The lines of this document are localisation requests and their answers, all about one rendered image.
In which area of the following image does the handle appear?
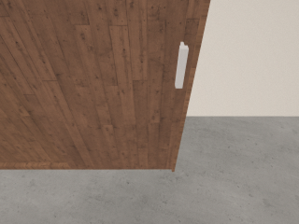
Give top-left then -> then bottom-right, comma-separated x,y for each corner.
175,42 -> 189,89

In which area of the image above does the wardrobe door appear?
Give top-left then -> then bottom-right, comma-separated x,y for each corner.
0,60 -> 66,163
0,0 -> 204,169

